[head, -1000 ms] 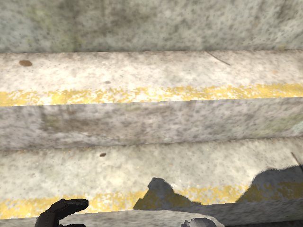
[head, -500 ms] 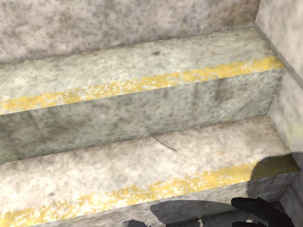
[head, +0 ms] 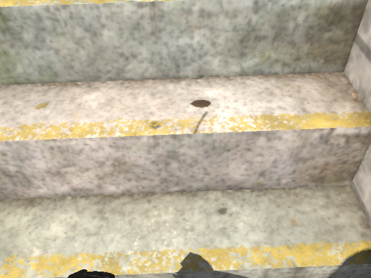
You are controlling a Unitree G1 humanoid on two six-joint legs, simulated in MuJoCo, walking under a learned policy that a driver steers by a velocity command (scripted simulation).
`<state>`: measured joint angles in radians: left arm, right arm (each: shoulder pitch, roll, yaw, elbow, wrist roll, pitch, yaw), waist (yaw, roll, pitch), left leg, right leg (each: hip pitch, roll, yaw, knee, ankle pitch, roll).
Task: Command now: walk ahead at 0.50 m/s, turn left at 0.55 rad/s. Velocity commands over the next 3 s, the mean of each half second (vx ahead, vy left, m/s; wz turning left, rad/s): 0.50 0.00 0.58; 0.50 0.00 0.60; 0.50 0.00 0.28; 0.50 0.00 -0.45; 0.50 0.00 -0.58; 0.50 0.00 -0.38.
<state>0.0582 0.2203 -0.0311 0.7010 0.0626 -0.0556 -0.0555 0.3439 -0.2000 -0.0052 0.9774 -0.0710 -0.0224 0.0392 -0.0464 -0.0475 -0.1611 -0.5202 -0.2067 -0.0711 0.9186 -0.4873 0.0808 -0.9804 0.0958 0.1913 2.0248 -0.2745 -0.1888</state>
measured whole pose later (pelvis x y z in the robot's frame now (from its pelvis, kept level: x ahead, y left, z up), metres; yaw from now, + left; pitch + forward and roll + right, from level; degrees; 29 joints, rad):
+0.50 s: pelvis +0.20 -0.10 +0.16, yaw +8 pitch +3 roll +6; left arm -0.03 0.28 0.07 0.85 -0.05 -0.08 0.03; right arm 0.34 -0.18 -0.09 0.77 -0.06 -0.01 -0.09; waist -0.34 -0.14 0.07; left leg -1.02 -0.27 0.01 1.61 -0.39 0.20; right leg -0.19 -0.16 -0.23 0.75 0.44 -0.05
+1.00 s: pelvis +0.22 -0.20 +0.26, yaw +34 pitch +6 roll +0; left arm 0.49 0.22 0.02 1.13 0.12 -0.02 -0.05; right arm 0.21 -0.24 0.05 0.79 0.01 0.02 0.09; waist 0.11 0.07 -0.19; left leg -1.31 -0.09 -0.15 1.96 0.09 0.14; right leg -0.33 -0.03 -0.04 0.60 -0.38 -0.04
